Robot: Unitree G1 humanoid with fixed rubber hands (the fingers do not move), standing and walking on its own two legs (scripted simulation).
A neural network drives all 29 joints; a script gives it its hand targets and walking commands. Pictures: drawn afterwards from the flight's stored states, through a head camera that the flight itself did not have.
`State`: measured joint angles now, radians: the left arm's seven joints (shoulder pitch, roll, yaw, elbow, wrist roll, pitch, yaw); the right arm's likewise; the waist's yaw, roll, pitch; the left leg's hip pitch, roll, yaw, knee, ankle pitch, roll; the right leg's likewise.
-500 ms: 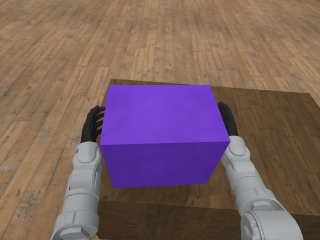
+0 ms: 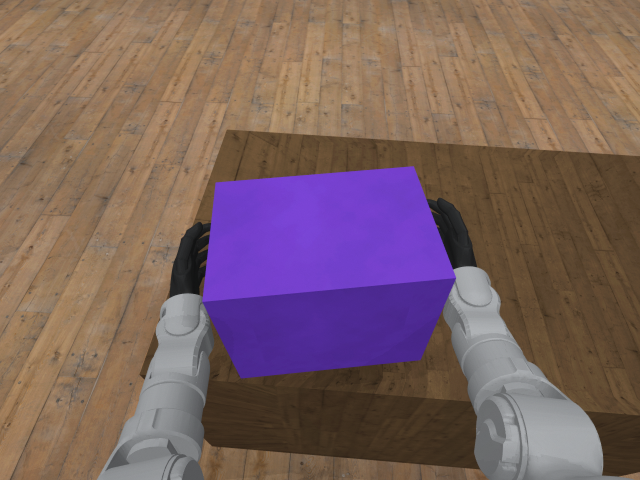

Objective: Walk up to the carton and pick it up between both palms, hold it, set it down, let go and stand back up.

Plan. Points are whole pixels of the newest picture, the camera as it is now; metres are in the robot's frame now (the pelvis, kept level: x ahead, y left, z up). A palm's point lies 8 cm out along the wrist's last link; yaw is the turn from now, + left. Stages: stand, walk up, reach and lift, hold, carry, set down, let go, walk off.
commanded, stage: set down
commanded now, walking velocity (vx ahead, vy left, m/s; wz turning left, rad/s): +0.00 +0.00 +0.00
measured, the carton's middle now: (324, 276) +0.39 +0.03 +0.02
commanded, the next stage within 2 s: none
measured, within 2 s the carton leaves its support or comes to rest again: rests again in 1.60 s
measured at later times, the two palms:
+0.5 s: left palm (201, 303) +0.36 +0.20 -0.02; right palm (442, 267) +0.43 -0.15 -0.01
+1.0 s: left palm (207, 312) +0.36 +0.19 -0.05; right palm (438, 278) +0.43 -0.15 -0.04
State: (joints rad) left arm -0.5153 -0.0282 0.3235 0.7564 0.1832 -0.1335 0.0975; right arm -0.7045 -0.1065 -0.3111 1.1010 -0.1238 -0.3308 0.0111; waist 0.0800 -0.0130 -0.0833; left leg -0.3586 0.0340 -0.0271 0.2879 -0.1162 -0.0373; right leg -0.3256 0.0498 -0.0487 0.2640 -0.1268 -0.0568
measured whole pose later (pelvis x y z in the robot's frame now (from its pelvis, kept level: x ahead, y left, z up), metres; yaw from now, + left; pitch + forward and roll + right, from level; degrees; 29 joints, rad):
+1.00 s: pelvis -0.01 +0.01 -0.02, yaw -1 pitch +30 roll -1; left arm -0.64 -0.02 0.30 1.16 0.00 -0.53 0.16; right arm -0.90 -0.23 -0.24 1.45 -0.12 -0.58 0.03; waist 0.14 0.06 -0.25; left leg -0.84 0.05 0.00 0.48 -0.16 -0.03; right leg -0.81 0.05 -0.05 0.44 -0.15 -0.05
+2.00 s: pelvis -0.01 +0.01 -0.03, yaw -3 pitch +27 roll -2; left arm -0.71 0.06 0.13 1.00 -0.08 -0.26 0.15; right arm -1.00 -0.43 0.16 1.46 0.41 -0.36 0.13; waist 0.18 0.00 -0.27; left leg -0.86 0.07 0.02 0.61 -0.22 -0.03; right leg -0.82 0.07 -0.03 0.54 -0.20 -0.05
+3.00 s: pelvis -0.02 +0.00 -0.03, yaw -1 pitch +20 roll +0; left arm -0.32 0.08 0.09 0.63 -0.11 -0.21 0.13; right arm -0.60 -0.48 0.15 1.16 0.47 -0.42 0.20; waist 0.12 0.00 -0.21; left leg -0.75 0.05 -0.01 0.63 -0.23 -0.04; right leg -0.73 0.06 -0.05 0.62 -0.25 -0.07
